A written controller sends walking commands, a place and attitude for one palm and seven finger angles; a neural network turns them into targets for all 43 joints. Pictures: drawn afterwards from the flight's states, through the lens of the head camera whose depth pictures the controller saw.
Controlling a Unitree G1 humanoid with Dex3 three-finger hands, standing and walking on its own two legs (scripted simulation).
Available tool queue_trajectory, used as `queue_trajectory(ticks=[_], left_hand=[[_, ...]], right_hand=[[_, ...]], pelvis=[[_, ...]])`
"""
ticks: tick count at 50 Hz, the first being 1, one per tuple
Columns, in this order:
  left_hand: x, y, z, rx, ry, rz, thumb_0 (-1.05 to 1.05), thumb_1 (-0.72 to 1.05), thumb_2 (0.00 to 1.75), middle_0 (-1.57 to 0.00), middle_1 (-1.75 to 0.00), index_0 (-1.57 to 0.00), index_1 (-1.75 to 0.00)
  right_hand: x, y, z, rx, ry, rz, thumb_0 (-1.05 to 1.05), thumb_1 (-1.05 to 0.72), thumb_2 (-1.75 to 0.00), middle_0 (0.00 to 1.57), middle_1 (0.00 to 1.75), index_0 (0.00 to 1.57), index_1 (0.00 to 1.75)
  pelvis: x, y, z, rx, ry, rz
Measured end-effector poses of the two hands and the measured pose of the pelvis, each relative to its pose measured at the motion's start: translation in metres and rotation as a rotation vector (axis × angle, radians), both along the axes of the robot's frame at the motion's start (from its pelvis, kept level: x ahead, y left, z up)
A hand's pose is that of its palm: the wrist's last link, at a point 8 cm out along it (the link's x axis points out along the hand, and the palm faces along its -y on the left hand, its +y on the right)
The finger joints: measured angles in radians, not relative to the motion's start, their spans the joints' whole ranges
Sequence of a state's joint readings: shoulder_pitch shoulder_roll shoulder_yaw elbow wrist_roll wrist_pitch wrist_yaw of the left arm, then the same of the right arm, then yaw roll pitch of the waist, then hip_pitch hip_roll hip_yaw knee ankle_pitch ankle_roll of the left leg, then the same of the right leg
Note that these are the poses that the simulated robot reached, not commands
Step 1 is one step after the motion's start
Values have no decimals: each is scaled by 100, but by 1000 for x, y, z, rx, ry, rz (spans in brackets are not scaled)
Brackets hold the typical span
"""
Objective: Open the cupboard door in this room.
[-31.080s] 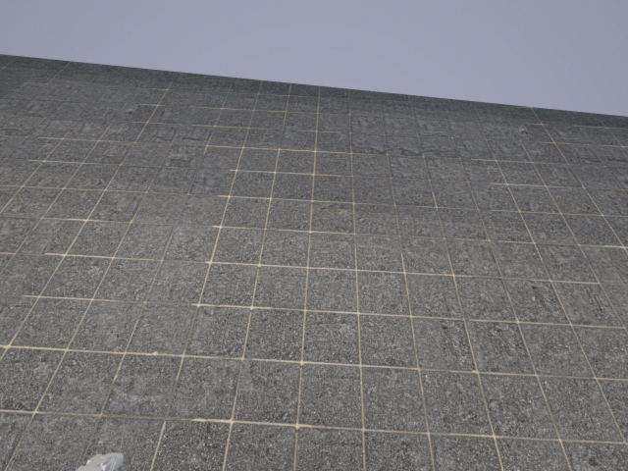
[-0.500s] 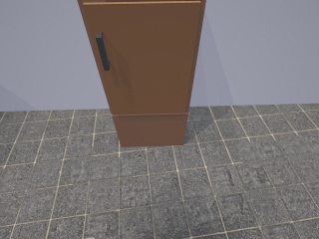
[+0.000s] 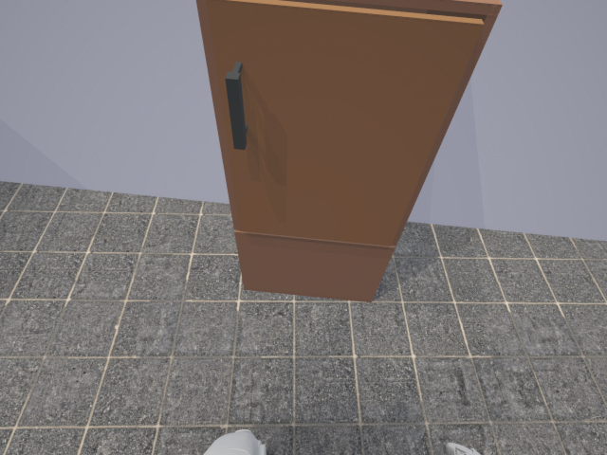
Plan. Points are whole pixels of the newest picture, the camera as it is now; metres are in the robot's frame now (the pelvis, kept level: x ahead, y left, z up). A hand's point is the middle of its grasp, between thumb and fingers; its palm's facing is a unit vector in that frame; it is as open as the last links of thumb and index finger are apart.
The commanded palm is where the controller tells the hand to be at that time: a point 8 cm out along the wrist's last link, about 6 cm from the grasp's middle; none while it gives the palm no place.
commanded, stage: take the last steps up to it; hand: left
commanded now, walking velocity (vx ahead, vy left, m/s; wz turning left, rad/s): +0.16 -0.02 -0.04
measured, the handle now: (239, 107) +0.66 +0.18 +0.06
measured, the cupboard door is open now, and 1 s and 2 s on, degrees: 0 0 0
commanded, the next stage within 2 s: come to a stop and stand still in 0.06 s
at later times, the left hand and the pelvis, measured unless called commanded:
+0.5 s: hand (210, 428) +0.17 +0.15 -0.14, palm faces +0.04 -0.97 -0.25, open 7.3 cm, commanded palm none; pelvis +0.09 -0.03 +0.02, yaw +2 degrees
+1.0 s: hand out of the picture +0.04 +0.18 -0.15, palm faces +0.05 -0.98 -0.19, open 7.4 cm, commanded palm none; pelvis +0.07 +0.00 +0.03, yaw +1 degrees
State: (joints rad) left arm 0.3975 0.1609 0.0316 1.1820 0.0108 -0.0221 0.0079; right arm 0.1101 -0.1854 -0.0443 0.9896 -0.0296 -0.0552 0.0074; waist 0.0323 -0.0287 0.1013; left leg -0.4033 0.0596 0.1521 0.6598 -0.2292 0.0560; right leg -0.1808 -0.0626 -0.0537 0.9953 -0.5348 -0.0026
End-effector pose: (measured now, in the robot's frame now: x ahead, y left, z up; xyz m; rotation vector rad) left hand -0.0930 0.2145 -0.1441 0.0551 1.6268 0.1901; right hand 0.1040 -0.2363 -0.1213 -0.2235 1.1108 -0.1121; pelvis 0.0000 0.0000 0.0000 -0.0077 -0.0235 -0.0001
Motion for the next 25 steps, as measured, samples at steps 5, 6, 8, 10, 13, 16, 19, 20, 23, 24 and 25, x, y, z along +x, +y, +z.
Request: queue_trajectory(ticks=[5,6,8,10,13,16,19,20,23,24,25], left_hand=[[81,12,9,10,-144,-40,1,91,90,-20,-30,-19,-30],[99,13,11,14,-180,-48,1,91,90,-20,-30,-19,-30],[133,13,16,22,-246,-61,1,91,90,-20,-30,-19,-30],[162,14,20,46,-292,-76,1,92,90,-20,-30,-19,-30],[198,13,26,77,-339,-97,2,94,90,-20,-30,-19,-30],[225,4,26,103,-373,-121,2,93,90,-20,-30,-19,-30],[240,-9,27,108,-370,-143,1,93,90,-20,-30,-19,-30],[243,-13,28,106,-370,-144,1,92,90,-20,-30,-19,-30],[250,-18,32,114,-379,-129,1,93,90,-20,-30,-20,-30],[251,-18,33,115,-383,-123,1,93,90,-20,-30,-20,-30],[251,-17,34,116,-387,-117,1,93,90,-20,-30,-20,-30]], right_hand=[[-7,12,7,13,61,-54,0,-92,-90,20,30,20,30],[-10,10,8,11,78,-68,0,-93,-90,20,30,20,30],[-17,8,8,15,117,-84,-1,-94,-90,20,30,20,30],[-24,6,5,26,159,-100,-1,-94,-90,20,30,20,30],[-32,5,-1,51,220,-122,0,-93,-90,20,30,20,30],[-35,3,-14,86,273,-141,0,-92,-90,20,30,20,30],[-32,-1,-23,120,309,-165,0,-91,-90,20,30,20,30],[-30,-2,-24,125,319,-168,0,-91,-90,20,30,20,30],[-24,-6,-22,122,338,-157,0,-91,-90,20,30,20,30],[-22,-8,-21,116,340,-149,0,-91,-90,20,30,20,30],[-19,-9,-20,109,340,-140,0,-91,-90,20,30,20,30]], pelvis=[[26,5,15,9,0,-3],[32,5,17,12,2,-3],[42,4,20,18,6,0],[53,1,22,25,7,3],[68,-7,21,37,4,8],[83,-20,15,57,-4,7],[91,-29,12,44,-7,9],[93,-31,13,41,-4,16],[91,-34,16,44,6,30],[89,-34,16,45,9,33],[87,-33,17,46,11,36]])
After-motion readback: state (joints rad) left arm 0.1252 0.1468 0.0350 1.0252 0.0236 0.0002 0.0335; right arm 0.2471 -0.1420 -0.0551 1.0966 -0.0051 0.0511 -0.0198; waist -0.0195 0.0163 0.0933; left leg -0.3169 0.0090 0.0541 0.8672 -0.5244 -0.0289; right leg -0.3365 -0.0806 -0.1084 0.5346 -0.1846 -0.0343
